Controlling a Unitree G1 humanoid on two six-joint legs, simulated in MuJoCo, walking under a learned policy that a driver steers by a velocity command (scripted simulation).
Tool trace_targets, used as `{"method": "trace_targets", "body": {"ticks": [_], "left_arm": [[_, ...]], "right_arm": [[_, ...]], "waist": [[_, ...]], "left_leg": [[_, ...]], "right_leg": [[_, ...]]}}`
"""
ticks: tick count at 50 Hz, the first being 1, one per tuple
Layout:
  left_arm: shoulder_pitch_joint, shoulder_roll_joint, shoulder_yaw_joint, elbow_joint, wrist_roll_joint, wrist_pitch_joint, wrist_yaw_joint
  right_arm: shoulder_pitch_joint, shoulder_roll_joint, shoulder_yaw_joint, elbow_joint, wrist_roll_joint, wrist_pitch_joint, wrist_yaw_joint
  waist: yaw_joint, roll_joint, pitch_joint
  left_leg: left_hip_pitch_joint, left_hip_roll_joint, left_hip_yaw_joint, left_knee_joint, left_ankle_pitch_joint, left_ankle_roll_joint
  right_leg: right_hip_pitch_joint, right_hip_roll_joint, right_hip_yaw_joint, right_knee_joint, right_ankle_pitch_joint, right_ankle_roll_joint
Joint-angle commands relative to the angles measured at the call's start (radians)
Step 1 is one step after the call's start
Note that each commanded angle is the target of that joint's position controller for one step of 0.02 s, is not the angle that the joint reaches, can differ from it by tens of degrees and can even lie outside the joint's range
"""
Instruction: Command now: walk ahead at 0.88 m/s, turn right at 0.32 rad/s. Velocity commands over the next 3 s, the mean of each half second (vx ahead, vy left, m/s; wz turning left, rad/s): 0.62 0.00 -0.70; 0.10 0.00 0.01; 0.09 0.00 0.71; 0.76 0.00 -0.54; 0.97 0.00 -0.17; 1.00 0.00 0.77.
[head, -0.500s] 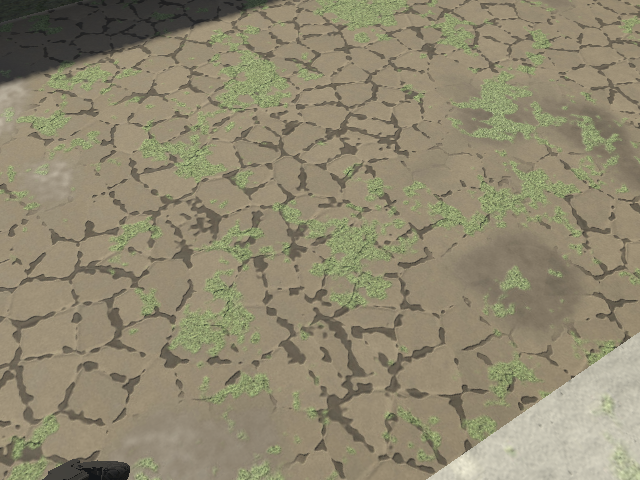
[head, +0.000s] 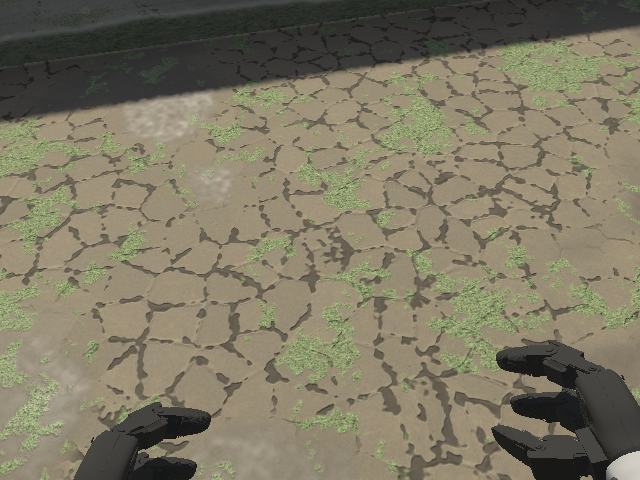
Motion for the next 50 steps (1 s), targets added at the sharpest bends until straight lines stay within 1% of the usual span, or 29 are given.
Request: {"method": "trace_targets", "body": {"ticks": [1,3,4,5,8,10,13,16,17,20,21,23,25,26,27,28,30,32,33,35,36,37,39,40,41,42,45,48,50], "left_arm": [[-0.124,0.143,0.035,-0.096,-0.023,-0.013,-0.005],[-0.179,0.167,0.042,-0.105,-0.027,-0.015,-0.008],[-0.180,0.159,0.047,-0.110,-0.041,-0.022,-0.010],[-0.193,0.164,0.042,-0.118,-0.028,-0.014,-0.013],[-0.185,0.154,0.044,-0.123,-0.028,-0.003,-0.015],[-0.138,0.158,0.052,-0.108,-0.029,0.017,-0.002],[-0.076,0.184,0.078,-0.092,-0.041,0.038,0.005],[-0.048,0.186,0.104,-0.099,-0.051,0.067,0.019],[-0.074,0.169,0.112,-0.107,-0.061,0.068,0.022],[-0.062,0.152,0.136,-0.112,-0.068,0.071,0.019],[-0.090,0.159,0.142,-0.117,-0.072,0.072,0.026],[0.011,0.176,0.163,-0.106,-0.073,0.079,0.029],[0.097,0.223,0.182,-0.105,-0.051,0.076,0.026],[0.116,0.264,0.196,-0.095,-0.029,0.071,0.020],[0.139,0.248,0.200,-0.084,-0.035,0.068,0.022],[0.111,0.215,0.194,-0.091,-0.043,0.067,0.037],[-0.001,0.153,0.161,-0.124,-0.057,0.078,0.060],[-0.009,0.087,0.126,-0.112,-0.028,0.091,0.070],[0.014,0.041,0.118,-0.075,-0.023,0.092,0.060],[0.065,-0.011,0.104,-0.025,-0.014,0.097,0.052],[0.047,-0.009,0.102,-0.007,-0.012,0.098,0.048],[0.024,0.008,0.100,0.000,0.001,0.097,0.052],[0.018,0.057,0.111,0.026,0.005,0.077,0.054],[0.040,0.032,0.105,0.024,0.022,0.066,0.049],[0.030,0.025,0.107,0.001,0.030,0.059,0.048],[0.004,0.057,0.121,0.006,0.031,0.050,0.059],[-0.116,0.066,0.136,-0.015,0.006,0.041,0.062],[-0.123,0.064,0.153,-0.013,-0.027,0.033,0.057],[-0.138,0.034,0.151,-0.023,-0.027,0.038,0.061]], "right_arm": [[-0.003,-0.092,-0.019,-0.077,-0.003,-0.038,0.008],[-0.021,-0.089,-0.021,-0.094,0.005,-0.057,0.018],[-0.042,-0.093,-0.028,-0.102,0.025,-0.068,0.018],[-0.047,-0.090,-0.021,-0.109,0.012,-0.073,0.018],[-0.046,-0.090,-0.024,-0.119,0.011,-0.083,0.016],[0.005,-0.127,-0.043,-0.100,0.019,-0.065,0.003],[0.058,-0.144,-0.065,-0.064,0.027,-0.034,-0.015],[0.081,-0.155,-0.085,-0.019,0.037,-0.024,-0.037],[0.117,-0.159,-0.102,0.007,0.046,-0.023,-0.046],[0.146,-0.196,-0.134,0.073,0.055,-0.005,-0.076],[0.140,-0.181,-0.130,0.082,0.044,-0.009,-0.082],[0.081,-0.178,-0.135,0.092,0.050,-0.010,-0.086],[-0.005,-0.166,-0.137,0.057,0.054,-0.006,-0.076],[-0.048,-0.148,-0.137,0.031,0.066,-0.009,-0.059],[-0.021,-0.166,-0.151,0.053,0.080,-0.027,-0.040],[0.039,-0.181,-0.160,0.091,0.082,-0.041,-0.035],[0.112,-0.204,-0.166,0.134,0.055,-0.043,-0.025],[0.108,-0.154,-0.142,0.145,0.047,-0.036,-0.011],[0.133,-0.077,-0.116,0.152,0.054,-0.035,0.005],[0.134,-0.012,-0.082,0.177,0.071,-0.033,0.035],[0.167,-0.015,-0.083,0.195,0.079,-0.033,0.045],[0.175,-0.026,-0.081,0.199,0.066,-0.023,0.037],[0.148,-0.112,-0.088,0.153,0.061,-0.017,0.023],[0.118,-0.144,-0.083,0.126,0.073,-0.009,0.026],[0.102,-0.183,-0.087,0.122,0.072,-0.006,0.020],[0.131,-0.180,-0.097,0.119,0.095,-0.011,0.016],[0.282,-0.200,-0.121,0.141,0.102,0.021,-0.018],[0.290,-0.183,-0.135,0.091,0.096,0.071,-0.052],[0.275,-0.166,-0.145,0.064,0.102,0.096,-0.056]], "waist": [[-0.021,-0.076,-0.175],[-0.046,-0.067,-0.192],[-0.040,-0.059,-0.190],[-0.037,-0.064,-0.166],[-0.027,-0.044,-0.161],[-0.020,0.002,-0.176],[-0.010,-0.010,-0.183],[-0.006,0.009,-0.147],[-0.031,0.018,-0.135],[-0.026,0.039,-0.084],[-0.040,0.000,-0.095],[0.016,-0.086,-0.126],[0.061,-0.256,-0.122],[0.064,-0.342,-0.101],[0.063,-0.320,-0.101],[0.040,-0.288,-0.120],[-0.006,-0.196,-0.202],[-0.005,-0.131,-0.264],[-0.004,-0.151,-0.279],[0.027,-0.167,-0.272],[0.008,-0.157,-0.251],[-0.012,-0.165,-0.225],[0.003,-0.118,-0.137],[0.049,0.022,-0.095],[0.080,0.147,-0.046],[0.041,0.136,-0.010],[-0.031,0.090,-0.028],[-0.018,0.080,-0.038],[-0.016,0.077,-0.051]], "left_leg": [[0.235,0.057,0.045,0.004,0.047,0.014],[0.235,0.062,0.059,-0.006,0.043,0.005],[0.263,0.072,0.057,-0.006,0.049,0.007],[0.260,0.074,0.068,-0.009,0.060,0.002],[0.293,0.094,0.068,-0.026,0.078,0.010],[0.348,0.105,0.072,-0.017,0.164,0.040],[0.357,0.132,0.096,0.005,0.258,0.079],[0.312,0.168,0.118,0.028,0.328,0.113],[0.304,0.195,0.096,0.033,0.295,0.135],[0.256,0.286,0.085,0.040,0.256,0.179],[0.235,0.272,0.101,0.057,0.266,0.172],[0.224,0.195,0.167,0.184,0.167,0.137],[-0.012,-0.026,0.175,0.437,-0.214,0.073],[-0.325,-0.150,0.121,0.594,-0.406,0.041],[-0.506,-0.174,-0.007,0.728,-0.392,0.030],[-0.527,-0.156,-0.085,0.801,-0.320,0.032],[-0.431,-0.122,-0.072,0.777,-0.253,0.011],[-0.241,-0.100,0.000,0.575,-0.274,-0.027],[-0.170,-0.088,0.051,0.442,-0.301,-0.027],[-0.023,-0.053,0.061,0.213,-0.218,-0.014],[0.075,-0.050,0.059,0.096,-0.077,0.014],[0.190,-0.063,0.070,0.020,0.037,0.031],[0.213,-0.008,-0.037,-0.019,0.139,0.083],[0.192,0.087,-0.173,-0.088,0.362,0.134],[0.062,0.175,-0.320,-0.180,0.384,0.231],[0.026,0.199,-0.401,-0.228,0.336,0.280],[0.226,0.204,-0.475,-0.193,0.324,0.328],[0.181,0.196,-0.463,-0.169,0.403,0.342],[0.173,0.142,-0.429,-0.177,0.373,0.316]], "right_leg": [[-0.076,-0.146,0.233,-0.166,-0.032,-0.046],[-0.096,-0.136,0.212,-0.142,-0.112,-0.041],[-0.132,-0.137,0.212,-0.142,-0.163,-0.038],[-0.153,-0.125,0.217,-0.135,-0.127,-0.037],[-0.180,-0.105,0.213,-0.087,-0.073,-0.034],[-0.211,-0.093,0.188,0.016,0.071,-0.046],[-0.257,-0.081,0.175,0.141,0.138,-0.042],[-0.308,-0.069,0.164,0.232,0.093,-0.031],[-0.340,-0.072,0.154,0.264,0.013,-0.030],[-0.423,-0.085,0.107,0.332,-0.083,-0.040],[-0.412,-0.081,0.121,0.338,-0.050,-0.065],[-0.389,-0.077,0.225,0.261,0.057,-0.123],[-0.240,-0.103,0.594,0.027,0.081,-0.242],[-0.005,-0.125,0.791,-0.133,-0.056,-0.313],[0.147,-0.152,0.873,-0.129,-0.138,-0.339],[0.151,-0.168,0.820,-0.065,-0.067,-0.323],[0.101,-0.182,0.629,0.042,0.269,-0.286],[0.059,-0.144,0.502,0.039,0.381,-0.234],[0.070,-0.092,0.428,0.039,0.344,-0.199],[0.067,-0.095,0.413,-0.024,0.210,-0.166],[0.028,-0.103,0.425,-0.073,0.091,-0.165],[-0.036,-0.103,0.423,-0.128,0.048,-0.165],[-0.080,-0.086,0.369,-0.108,-0.090,-0.114],[-0.100,-0.021,0.272,0.025,-0.221,-0.067],[-0.090,0.012,0.168,0.078,-0.259,-0.007],[-0.081,0.020,0.127,0.133,-0.243,0.030],[-0.304,0.030,0.070,0.334,-0.339,0.083],[-0.396,0.021,0.057,0.698,-0.338,0.116],[-0.409,0.025,0.043,0.691,-0.294,0.117]]}}
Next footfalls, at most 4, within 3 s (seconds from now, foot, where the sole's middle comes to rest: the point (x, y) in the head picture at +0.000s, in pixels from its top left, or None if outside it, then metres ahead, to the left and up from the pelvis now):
0.78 left None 0.13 0.11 -0.77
1.22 right None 0.10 -0.11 -0.77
1.60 left None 0.01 0.12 -0.77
2.34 left None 0.11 0.11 -0.77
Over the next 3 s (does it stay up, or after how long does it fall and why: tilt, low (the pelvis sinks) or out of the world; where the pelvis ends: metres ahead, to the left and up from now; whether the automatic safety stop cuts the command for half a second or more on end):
stays up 0.04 0.01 -0.01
